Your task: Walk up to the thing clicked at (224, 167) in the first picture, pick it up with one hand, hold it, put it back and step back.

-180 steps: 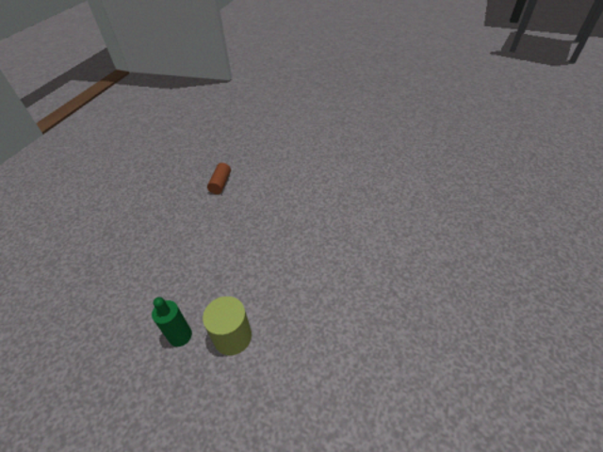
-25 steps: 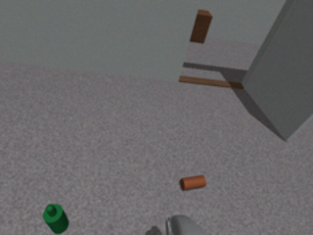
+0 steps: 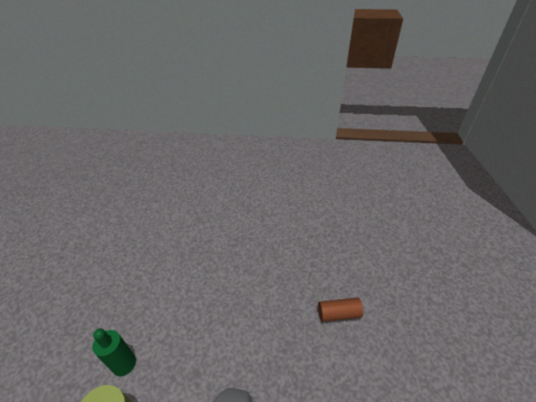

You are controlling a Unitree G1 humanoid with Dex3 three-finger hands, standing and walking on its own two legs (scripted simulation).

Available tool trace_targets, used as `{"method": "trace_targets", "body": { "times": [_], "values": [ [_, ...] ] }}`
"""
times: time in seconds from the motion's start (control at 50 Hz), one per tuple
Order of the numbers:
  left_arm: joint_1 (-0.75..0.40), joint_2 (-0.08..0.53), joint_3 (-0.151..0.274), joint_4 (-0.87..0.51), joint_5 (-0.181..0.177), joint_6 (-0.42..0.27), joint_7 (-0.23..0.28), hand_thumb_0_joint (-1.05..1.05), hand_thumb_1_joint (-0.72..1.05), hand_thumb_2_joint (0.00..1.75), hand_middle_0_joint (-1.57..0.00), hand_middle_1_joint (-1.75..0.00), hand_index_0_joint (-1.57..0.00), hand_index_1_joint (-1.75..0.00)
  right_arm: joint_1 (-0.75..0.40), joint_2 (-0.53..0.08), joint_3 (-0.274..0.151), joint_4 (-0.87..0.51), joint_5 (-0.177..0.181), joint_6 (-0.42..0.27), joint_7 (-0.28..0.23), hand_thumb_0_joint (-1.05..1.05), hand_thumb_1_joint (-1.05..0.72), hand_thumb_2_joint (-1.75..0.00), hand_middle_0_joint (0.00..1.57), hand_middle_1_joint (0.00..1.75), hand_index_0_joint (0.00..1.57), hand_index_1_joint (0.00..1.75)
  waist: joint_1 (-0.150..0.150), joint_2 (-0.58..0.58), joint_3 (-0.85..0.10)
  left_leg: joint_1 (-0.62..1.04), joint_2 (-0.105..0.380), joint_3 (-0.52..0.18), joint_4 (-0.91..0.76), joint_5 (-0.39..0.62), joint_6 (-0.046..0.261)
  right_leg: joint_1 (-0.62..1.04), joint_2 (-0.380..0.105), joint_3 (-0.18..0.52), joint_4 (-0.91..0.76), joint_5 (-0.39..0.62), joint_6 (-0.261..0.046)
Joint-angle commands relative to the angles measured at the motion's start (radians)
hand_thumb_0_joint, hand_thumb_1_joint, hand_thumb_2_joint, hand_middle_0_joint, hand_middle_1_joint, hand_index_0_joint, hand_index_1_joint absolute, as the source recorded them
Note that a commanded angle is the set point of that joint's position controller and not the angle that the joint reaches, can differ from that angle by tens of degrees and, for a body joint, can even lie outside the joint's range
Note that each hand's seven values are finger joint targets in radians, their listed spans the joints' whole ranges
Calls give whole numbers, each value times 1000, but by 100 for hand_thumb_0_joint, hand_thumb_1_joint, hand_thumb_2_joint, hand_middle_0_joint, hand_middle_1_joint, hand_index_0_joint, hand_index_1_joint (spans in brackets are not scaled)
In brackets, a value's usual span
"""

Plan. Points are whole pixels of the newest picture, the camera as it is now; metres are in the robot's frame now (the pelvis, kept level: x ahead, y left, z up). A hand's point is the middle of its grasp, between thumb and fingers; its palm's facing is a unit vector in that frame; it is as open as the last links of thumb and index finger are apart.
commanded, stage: walk up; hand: left
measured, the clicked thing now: (340, 309) +0.67 -0.19 -0.72
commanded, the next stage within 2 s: none
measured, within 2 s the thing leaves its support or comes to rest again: neither
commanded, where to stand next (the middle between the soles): +0.31 -0.47 m, yaw +9 degrees
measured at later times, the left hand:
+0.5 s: hand (214, 399) +0.18 +0.14 -0.14, palm faces -0.01 -0.94 -0.35, open 7.4 cm
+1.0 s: hand out of the picture +0.16 -0.07 -0.17, palm faces +0.04 -0.95 -0.30, open 7.4 cm
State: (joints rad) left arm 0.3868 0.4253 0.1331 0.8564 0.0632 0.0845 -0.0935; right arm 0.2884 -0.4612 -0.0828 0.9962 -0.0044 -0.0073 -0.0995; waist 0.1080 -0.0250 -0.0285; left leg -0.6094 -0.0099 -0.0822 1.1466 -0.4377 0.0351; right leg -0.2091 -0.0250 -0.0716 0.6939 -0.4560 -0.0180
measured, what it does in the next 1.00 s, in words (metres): steps to the right: left foot, then right foot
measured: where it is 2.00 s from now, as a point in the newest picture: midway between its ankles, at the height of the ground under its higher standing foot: outside the picture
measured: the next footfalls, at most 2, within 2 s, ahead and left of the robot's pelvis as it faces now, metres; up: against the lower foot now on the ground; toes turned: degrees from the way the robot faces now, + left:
left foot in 0.24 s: +0.15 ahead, +0.03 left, +0.00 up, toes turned +6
right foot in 0.60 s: +0.19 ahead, -0.41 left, +0.00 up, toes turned +2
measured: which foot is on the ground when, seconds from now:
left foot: up 0.00-0.22, down 0.24-0.62, up 0.64-0.88, down 0.90-1.00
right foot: down 0.00-0.26, up 0.28-0.58, down 0.60-0.92, up 0.94-1.00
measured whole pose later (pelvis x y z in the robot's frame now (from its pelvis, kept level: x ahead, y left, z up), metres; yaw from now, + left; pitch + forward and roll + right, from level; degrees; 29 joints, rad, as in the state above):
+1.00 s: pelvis +0.15 -0.34 -0.01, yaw +6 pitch -2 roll +1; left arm 0.33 0.44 0.08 0.76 0.07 0.12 -0.07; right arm 0.33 -0.40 -0.04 0.92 -0.02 -0.10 -0.10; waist 0.05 -0.13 0.12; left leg -0.41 -0.01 0.11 0.73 -0.29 0.06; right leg -0.46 0.03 0.03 1.08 -0.49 -0.03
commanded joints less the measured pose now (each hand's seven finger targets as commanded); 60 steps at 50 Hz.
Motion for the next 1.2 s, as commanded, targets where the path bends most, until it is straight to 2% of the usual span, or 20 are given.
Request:
{"method": "trace_targets", "body": {
  "times": [0.0,0.1,0.18,0.2,0.22,0.26,0.34,0.42,0.52,0.58,0.6,0.62,0.66,0.72,0.84,0.86,0.9,0.94,1.02,1.18],
  "values": [
    [-113,247,54,-126,6,-61,32,0,90,90,-20,-30,-20,-30,65,-231,-38,-43,20,-59,6,0,-90,-90,20,30,20,30,-70,-134,287,-89,12,41,-84,73,2,-66,-156,254,-441,14,-45],
    [-3,189,31,-157,8,-63,46,0,90,90,-20,-30,-20,-30,-27,-170,-12,-109,14,-69,17,0,-90,-90,20,30,20,30,6,-164,136,-29,-3,146,-371,97,1,200,-151,167,-322,528,-71],
    [-61,174,22,-233,-11,-49,61,0,90,90,-20,-30,-20,-30,233,-157,-26,-64,7,-76,-10,0,-90,-90,20,30,20,30,-118,-39,-74,459,-33,204,-740,411,15,126,-81,46,78,775,3],
    [-53,138,5,-255,-10,-57,65,0,90,90,-20,-30,-20,-30,298,-201,-51,-56,0,-76,-22,0,-90,-90,20,30,20,30,-162,29,-126,699,61,52,-707,487,64,-95,-58,57,220,585,35],
    [-33,83,-9,-268,-8,-62,61,0,90,90,-20,-30,-20,-30,331,-250,-72,-68,-12,-79,-35,0,-90,-90,20,30,20,30,-175,141,-149,918,247,-262,-654,408,161,-417,2,93,349,-16,58],
    [-8,238,24,-241,-1,-26,57,0,90,90,-20,-30,-20,-30,239,-355,-106,-135,26,-78,-57,0,-90,-90,20,30,20,30,-172,17,-161,744,575,-708,-804,67,352,-508,-20,253,683,-137,72],
    [-77,210,43,-208,-8,-18,40,0,90,90,-20,-30,-20,-30,94,-236,-55,-155,-2,-95,-38,0,-90,-90,20,30,20,30,-110,-66,76,316,329,-231,-747,274,217,-381,-52,287,605,7,31],
    [-60,161,35,-212,-13,-8,9,0,90,90,-20,-30,-20,-30,52,-291,-62,-146,-19,-116,-19,0,-90,-90,20,30,20,30,-76,120,127,193,270,-87,-724,227,194,-344,-95,212,421,60,23],
    [-97,188,57,-201,-13,-2,-19,0,90,90,-20,-30,-20,-30,-3,-375,-85,-152,-43,-109,-2,0,-90,-90,20,30,20,30,-85,233,65,49,237,-59,-731,-163,151,-137,-72,82,165,70,19],
    [133,223,87,-110,-2,-5,-2,0,90,90,-20,-30,-20,-30,-68,-281,-56,-157,-57,-81,-6,0,-90,-90,20,30,20,30,66,-21,-15,-100,122,108,-355,-229,69,131,25,-20,-33,67,16],
    [175,291,102,-109,19,-13,8,0,90,90,-20,-30,-20,-30,-34,-184,-25,-159,-48,-71,-8,0,-90,-90,20,30,20,30,99,-306,20,-238,16,222,-28,-253,23,115,-90,214,-222,-155,-34],
    [79,331,94,-168,17,-26,15,0,90,90,-20,-30,-20,-30,-13,-149,-14,-173,-30,-63,-17,0,-90,-90,20,30,20,30,53,-338,85,-319,-32,115,162,-222,-1,-8,-236,571,-393,-286,-109],
    [-127,389,106,-231,-19,-37,30,0,90,90,-20,-30,-20,-30,1,-244,-47,-148,-20,-73,-31,0,-90,-90,20,30,20,30,-49,-236,132,-242,67,46,150,-114,3,-61,-325,716,-512,-347,-220],
    [-157,293,70,-211,-6,-43,36,0,90,90,-20,-30,-20,-30,69,-239,-38,-75,3,-83,-16,0,-90,-90,20,30,20,30,-82,-222,149,-90,86,98,-6,-57,0,-133,-196,384,-296,9,-210],
    [-241,204,11,-261,1,-37,31,0,90,90,-20,-30,-20,-30,308,-183,-38,-17,1,-111,-3,0,-90,-90,20,30,20,30,-166,-95,29,426,28,152,-568,249,31,-265,-138,218,-92,244,-200],
    [-208,160,-5,-265,-7,-34,29,0,90,90,-20,-30,-20,-30,369,-219,-54,-4,-10,-112,-15,0,-90,-90,20,30,20,30,-194,25,-22,591,66,75,-647,323,5,-338,-92,159,77,217,-142],
    [-80,121,-18,-245,-8,-18,36,0,90,90,-20,-30,-20,-30,325,-341,-87,-71,-34,-111,-47,0,-90,-90,20,30,20,30,-154,161,-91,721,449,-571,-802,152,85,-560,36,192,403,-54,-22],
    [5,253,16,-196,5,4,43,0,90,90,-20,-30,-20,-30,158,-378,-95,-133,1,-104,-45,0,-90,-90,20,30,20,30,-104,41,-55,572,552,-604,-825,-2,225,-540,-42,232,542,-82,-4],
    [-77,246,39,-173,4,-3,34,0,90,90,-20,-30,-20,-30,143,-281,-64,-122,-19,-109,-28,0,-90,-90,20,30,20,30,-102,82,111,313,333,-230,-780,77,152,-447,-57,250,506,52,15],
    [-96,204,32,-155,-23,4,6,0,90,90,-20,-30,-20,-30,90,-351,-85,-147,-35,-108,4,0,-90,-90,20,30,20,30,-114,279,99,219,265,-57,-733,-90,157,-348,-87,104,287,65,38]
  ]
}}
